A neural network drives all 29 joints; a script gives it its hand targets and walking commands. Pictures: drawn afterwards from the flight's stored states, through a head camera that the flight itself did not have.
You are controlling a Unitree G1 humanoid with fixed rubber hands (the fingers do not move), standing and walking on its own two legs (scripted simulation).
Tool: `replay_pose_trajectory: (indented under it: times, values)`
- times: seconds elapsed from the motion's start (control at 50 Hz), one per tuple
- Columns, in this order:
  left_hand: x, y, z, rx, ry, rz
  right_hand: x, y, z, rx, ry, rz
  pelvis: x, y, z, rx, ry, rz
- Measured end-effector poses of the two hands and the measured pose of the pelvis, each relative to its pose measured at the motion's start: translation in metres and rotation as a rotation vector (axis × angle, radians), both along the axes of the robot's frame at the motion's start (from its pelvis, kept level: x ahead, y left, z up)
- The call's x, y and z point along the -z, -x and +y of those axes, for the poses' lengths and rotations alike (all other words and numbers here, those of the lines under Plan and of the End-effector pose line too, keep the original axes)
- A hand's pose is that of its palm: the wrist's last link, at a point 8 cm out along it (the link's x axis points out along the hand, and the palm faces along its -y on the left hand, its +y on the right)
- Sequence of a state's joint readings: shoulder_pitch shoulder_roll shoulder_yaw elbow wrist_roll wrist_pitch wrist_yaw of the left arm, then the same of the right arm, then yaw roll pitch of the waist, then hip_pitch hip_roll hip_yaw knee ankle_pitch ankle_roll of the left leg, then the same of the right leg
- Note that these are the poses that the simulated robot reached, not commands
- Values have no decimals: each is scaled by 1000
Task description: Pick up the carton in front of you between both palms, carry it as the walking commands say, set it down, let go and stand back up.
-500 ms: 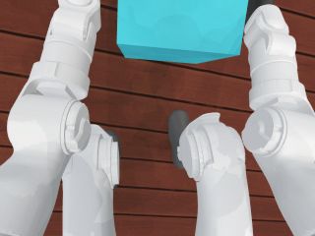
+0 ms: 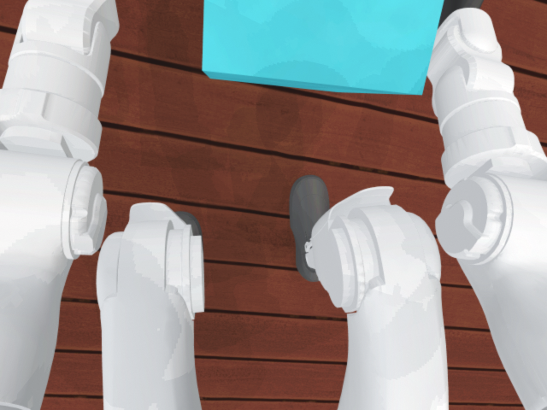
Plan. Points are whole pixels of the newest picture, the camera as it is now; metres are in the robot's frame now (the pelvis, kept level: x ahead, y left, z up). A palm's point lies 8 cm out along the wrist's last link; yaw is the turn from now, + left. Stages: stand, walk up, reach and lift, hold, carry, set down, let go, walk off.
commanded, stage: set down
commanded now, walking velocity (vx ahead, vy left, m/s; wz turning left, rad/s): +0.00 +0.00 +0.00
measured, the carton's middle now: out of the picture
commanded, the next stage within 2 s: let go in 1.16 s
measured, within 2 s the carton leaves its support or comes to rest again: neither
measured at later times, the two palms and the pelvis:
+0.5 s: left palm out of the picture +0.59 +0.12 -0.05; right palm out of the picture +0.51 -0.25 -0.05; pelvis +0.00 +0.00 +0.06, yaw +0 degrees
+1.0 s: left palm out of the picture +0.60 +0.13 +0.10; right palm out of the picture +0.51 -0.26 +0.10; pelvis +0.02 +0.00 +0.19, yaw +0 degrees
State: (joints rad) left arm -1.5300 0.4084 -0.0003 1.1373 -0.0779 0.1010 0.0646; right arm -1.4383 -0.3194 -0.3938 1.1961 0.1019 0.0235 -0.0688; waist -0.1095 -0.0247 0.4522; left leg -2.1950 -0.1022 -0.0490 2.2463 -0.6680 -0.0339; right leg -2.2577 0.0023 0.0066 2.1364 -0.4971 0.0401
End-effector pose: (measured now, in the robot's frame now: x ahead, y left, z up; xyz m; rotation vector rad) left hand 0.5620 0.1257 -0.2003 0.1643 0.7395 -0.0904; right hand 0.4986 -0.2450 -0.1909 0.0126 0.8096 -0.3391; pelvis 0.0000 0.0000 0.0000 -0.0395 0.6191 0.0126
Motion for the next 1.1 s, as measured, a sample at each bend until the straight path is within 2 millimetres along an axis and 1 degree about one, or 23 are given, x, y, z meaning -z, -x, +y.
replay_pose_trajectory:
  times: [0.06,0.14,0.2,0.28,0.36,0.48,0.66,0.78,1.1]
  values:
    - [-8,-7,8,-7,-2,-19,-1,-1,-2,8,-1,-20,2,0,-1,-6,0,-3]
    - [-27,-21,2,-2,14,-58,-12,-6,-5,13,3,-62,3,0,-2,-10,0,8]
    - [-44,-28,-7,1,21,-92,-29,-11,-7,16,8,-105,0,0,-2,-3,-1,19]
    - [-72,-31,-16,1,14,-124,-61,-15,-8,19,8,-160,-10,1,-1,12,-6,35]
    - [-102,-29,-18,-14,3,-112,-93,-13,-9,28,2,-167,-29,1,-1,21,-14,65]
    - [-144,-31,-12,-29,0,-99,-132,-11,-8,28,2,-165,-58,-2,-1,24,-22,126]
    - [-191,-34,-5,-27,4,-111,-181,-14,-10,21,16,-179,-98,-10,-3,18,-23,196]
    - [-224,-34,-4,-20,4,-113,-216,-12,-14,20,17,-183,-128,-16,-3,19,-21,220]
    - [-329,-34,2,-4,6,-105,-318,-7,-16,11,12,-188,-219,-28,-4,19,-30,214]
